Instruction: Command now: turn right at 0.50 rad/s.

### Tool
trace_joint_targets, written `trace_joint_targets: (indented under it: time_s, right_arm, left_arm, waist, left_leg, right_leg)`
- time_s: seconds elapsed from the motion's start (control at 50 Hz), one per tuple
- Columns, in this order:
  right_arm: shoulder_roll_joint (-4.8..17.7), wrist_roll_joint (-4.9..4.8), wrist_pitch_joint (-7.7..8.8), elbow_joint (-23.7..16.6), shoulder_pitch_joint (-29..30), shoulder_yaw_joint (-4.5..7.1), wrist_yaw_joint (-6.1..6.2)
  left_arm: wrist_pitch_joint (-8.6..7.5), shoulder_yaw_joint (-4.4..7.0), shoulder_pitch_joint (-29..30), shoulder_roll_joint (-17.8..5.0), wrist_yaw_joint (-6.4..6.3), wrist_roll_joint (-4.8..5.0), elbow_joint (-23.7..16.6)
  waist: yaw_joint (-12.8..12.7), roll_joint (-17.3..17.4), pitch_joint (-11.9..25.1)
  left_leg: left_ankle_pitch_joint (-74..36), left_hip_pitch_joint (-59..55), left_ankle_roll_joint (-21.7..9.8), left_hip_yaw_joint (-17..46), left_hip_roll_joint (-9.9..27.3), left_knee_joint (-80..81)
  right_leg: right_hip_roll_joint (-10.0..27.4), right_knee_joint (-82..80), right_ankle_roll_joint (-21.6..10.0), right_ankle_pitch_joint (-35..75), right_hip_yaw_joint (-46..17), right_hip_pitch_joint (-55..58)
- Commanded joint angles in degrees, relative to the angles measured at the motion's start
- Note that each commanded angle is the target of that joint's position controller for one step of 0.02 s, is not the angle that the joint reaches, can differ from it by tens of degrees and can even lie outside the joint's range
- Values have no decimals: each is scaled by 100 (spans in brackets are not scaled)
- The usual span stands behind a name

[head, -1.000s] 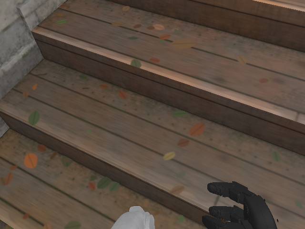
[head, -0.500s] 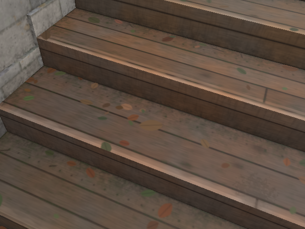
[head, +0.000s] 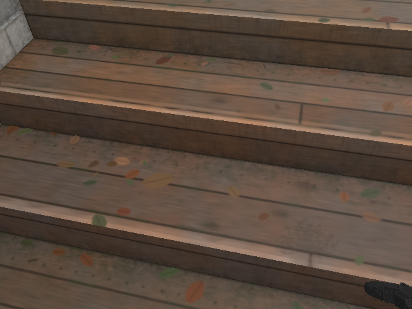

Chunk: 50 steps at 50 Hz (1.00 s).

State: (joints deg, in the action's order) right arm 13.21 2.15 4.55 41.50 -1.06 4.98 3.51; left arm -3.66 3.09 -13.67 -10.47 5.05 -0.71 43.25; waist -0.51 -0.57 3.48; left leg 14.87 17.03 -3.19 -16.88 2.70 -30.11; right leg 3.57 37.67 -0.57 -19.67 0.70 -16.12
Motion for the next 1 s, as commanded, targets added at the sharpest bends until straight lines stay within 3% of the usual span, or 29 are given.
trace_joint_targets:
  time_s: [0.02,0.04,0.06,0.08,0.1,0.12,0.14,0.16,0.18,0.22,0.26,0.28,0.3,0.32,0.34,0.36,0.38,0.4,0.44,0.52,0.62,1.0]
  right_arm:
    - [-1,-30,-38,-438,-468,20,-107]
    - [139,-123,109,-705,-131,6,-71]
    - [214,-91,143,-820,441,-10,-97]
    - [214,-138,129,-879,710,-34,-137]
    - [519,-72,95,-811,557,55,-139]
    - [660,-1,96,-801,311,115,-129]
    - [603,29,101,-880,169,105,-98]
    - [595,52,106,-880,94,103,-76]
    - [542,16,95,-824,-90,81,-81]
    - [379,-24,57,-629,-457,20,-169]
    - [42,-19,8,-520,-455,-94,-370]
    - [-57,-70,13,-499,-463,-127,-491]
    - [-124,-129,12,-400,-610,-176,-603]
    - [-109,-162,47,-348,-640,-222,-625]
    - [-59,-224,107,-406,-704,-256,-617]
    - [364,-260,207,-600,-242,-281,-630]
    - [200,-262,206,-607,364,-381,-748]
    - [235,-172,157,-446,-44,-311,-807]
    - [393,-145,126,-281,-323,-262,-839]
    - [215,-136,148,-119,-493,-331,-830]
    - [92,-133,136,-25,-543,-371,-839]
    - [216,-109,70,371,-509,-336,-856]
  left_arm:
    - [-234,290,-206,-1072,-149,-51,-394]
    - [-257,447,-487,-1635,-238,-48,-464]
    - [-334,496,-957,-1550,-271,-265,-279]
    - [-359,485,-727,-1386,-219,-344,-160]
    - [-317,400,-286,-1185,-169,-265,-244]
    - [-249,285,198,-955,-156,-93,-367]
    - [-185,202,531,-829,-205,19,-496]
    - [-127,105,758,-695,-280,-4,-657]
    - [-94,42,902,-653,-336,-39,-812]
    - [-93,-56,1063,-679,-378,-3,-1027]
    - [-80,-65,811,-819,-358,165,-920]
    - [-34,-50,565,-904,-310,267,-775]
    - [54,-31,435,-1013,-218,334,-646]
    - [100,-20,242,-995,-59,256,-516]
    - [109,-139,160,-605,62,244,-360]
    - [72,-225,-525,-187,87,242,-323]
    - [43,-249,-547,-236,69,185,-289]
    - [62,-148,127,-640,21,121,-352]
    - [63,-64,389,-802,-54,72,-434]
    - [30,-79,563,-650,-137,140,-462]
    - [24,-54,337,-607,-172,144,-271]
    - [106,-65,-65,-652,-201,116,266]
  waist:
    - [425,-993,424]
    - [-27,-1229,477]
    - [-511,-1076,457]
    - [-505,-942,278]
    - [-331,-624,279]
    - [-75,-247,266]
    - [132,-291,351]
    - [242,-223,418]
    - [299,-247,488]
    - [386,-239,448]
    - [207,-328,306]
    - [122,-361,215]
    - [153,-299,96]
    - [75,-411,158]
    - [190,-411,426]
    - [-425,247,767]
    - [-732,184,869]
    - [-298,19,482]
    - [-141,177,278]
    - [-17,133,250]
    - [-19,185,248]
    - [-39,206,96]
  left_leg:
    - [274,27,46,89,394,-878]
    - [1348,1406,551,359,-376,-1580]
    - [2226,2127,699,1101,-373,-2894]
    - [2181,2631,622,1596,-301,-4121]
    - [2008,2785,567,1798,-215,-4974]
    - [1721,2697,516,1966,-146,-5176]
    - [1385,2378,523,2015,-133,-5285]
    - [1104,2067,606,1994,-172,-5150]
    - [809,1897,754,1938,-208,-4978]
    - [454,1531,1101,1739,-126,-3660]
    - [1203,1083,1181,1442,-164,-1809]
    - [1290,901,1123,1265,-239,-898]
    - [418,461,986,1168,-230,72]
    - [-619,7,820,1371,-63,73]
    - [-1378,-424,555,1628,209,169]
    - [-2929,-527,-163,2062,439,-54]
    - [-2407,170,-413,1982,352,-286]
    - [-1926,507,-264,1773,285,-221]
    - [-1254,181,-72,1734,219,-157]
    - [-775,-112,-83,1710,242,-45]
    - [-1018,-339,-83,1659,233,-41]
    - [-1240,-621,-45,1581,131,171]
  right_leg:
    - [679,-1113,-1407,4474,-1388,460]
    - [1603,-1431,-2445,5326,-2873,1311]
    - [1667,-1585,-2435,4741,-2871,1575]
    - [1470,-1450,-2139,4270,-2457,1356]
    - [1345,-1378,-1983,4296,-2097,1060]
    - [1307,-1350,-1885,4400,-1902,679]
    - [1203,-1331,-1791,4383,-1681,267]
    - [1060,-1244,-1706,4143,-1516,13]
    - [971,-1170,-1649,4034,-1422,-106]
    - [683,-1064,-1377,3592,-1205,-193]
    - [495,-899,-1128,2746,-1212,-126]
    - [472,-869,-1112,2051,-1401,-33]
    - [486,-980,-1127,1422,-1582,-141]
    - [612,-989,-1114,1460,-1884,-280]
    - [500,-806,-809,1358,-1869,-369]
    - [-205,-473,-245,1143,-1118,-159]
    - [-258,-662,13,1409,-667,445]
    - [-413,-434,-43,1354,-554,414]
    - [-435,-505,-263,997,-576,-166]
    - [-407,-753,-315,790,-658,-446]
    - [-418,-874,-281,969,-640,-478]
    - [-440,-1202,-180,1077,-469,-359]
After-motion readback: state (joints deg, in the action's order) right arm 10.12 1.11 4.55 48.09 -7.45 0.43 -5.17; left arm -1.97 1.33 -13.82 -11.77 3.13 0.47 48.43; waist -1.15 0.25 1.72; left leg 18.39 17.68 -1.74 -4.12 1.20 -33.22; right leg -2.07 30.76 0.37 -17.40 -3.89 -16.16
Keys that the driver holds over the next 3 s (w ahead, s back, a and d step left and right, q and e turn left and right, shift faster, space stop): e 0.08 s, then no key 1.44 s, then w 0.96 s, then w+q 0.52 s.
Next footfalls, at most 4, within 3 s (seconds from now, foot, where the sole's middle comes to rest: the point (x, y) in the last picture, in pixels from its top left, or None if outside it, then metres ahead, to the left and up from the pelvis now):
0.34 left None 0.03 0.10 -0.77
1.84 right None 0.02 -0.15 -0.77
2.20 left None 0.39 0.01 -0.61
2.72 right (318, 225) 0.65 -0.26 -0.45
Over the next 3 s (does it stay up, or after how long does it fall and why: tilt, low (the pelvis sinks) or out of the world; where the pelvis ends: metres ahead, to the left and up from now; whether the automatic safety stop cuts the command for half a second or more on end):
stays up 0.63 -0.16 0.30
